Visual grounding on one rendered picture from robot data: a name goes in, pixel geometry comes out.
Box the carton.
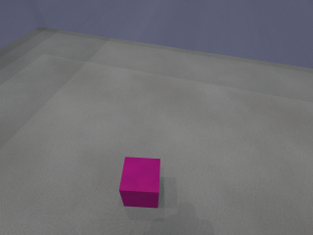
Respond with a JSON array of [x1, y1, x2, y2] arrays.
[[119, 157, 160, 209]]

